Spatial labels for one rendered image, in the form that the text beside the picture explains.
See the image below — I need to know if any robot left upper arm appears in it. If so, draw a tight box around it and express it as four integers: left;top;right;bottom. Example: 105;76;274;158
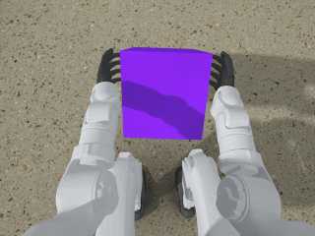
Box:
22;169;119;236

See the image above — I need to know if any left robot forearm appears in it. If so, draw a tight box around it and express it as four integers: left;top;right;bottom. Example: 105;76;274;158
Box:
55;82;121;208

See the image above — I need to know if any robot right hand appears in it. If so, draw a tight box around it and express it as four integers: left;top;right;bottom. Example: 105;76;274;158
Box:
209;51;235;91

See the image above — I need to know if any left robot foot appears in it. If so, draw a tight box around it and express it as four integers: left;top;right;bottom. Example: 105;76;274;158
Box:
134;168;147;221

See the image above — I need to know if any carton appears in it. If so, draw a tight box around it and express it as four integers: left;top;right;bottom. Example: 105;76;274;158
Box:
120;47;213;140

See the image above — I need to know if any right robot forearm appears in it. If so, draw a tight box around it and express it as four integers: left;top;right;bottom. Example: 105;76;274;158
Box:
210;86;275;186

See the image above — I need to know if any robot right upper arm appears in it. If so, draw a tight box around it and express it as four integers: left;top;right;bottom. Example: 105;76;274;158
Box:
216;174;315;236

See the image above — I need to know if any left robot shin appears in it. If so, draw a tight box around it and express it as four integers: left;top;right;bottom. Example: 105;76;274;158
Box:
108;151;142;209

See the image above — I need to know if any robot left hand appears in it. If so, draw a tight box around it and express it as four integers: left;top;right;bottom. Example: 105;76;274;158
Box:
96;47;121;84

